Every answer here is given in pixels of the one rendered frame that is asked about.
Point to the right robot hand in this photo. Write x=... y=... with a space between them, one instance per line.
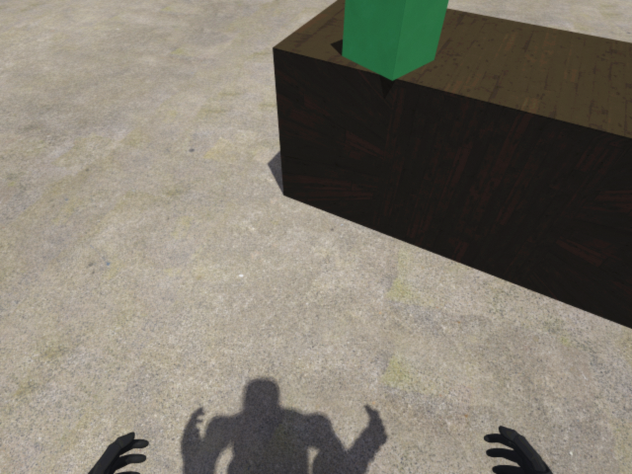
x=523 y=454

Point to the left robot hand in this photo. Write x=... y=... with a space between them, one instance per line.
x=110 y=460

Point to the carton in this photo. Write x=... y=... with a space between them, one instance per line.
x=392 y=37

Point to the pedestal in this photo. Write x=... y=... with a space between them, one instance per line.
x=510 y=152

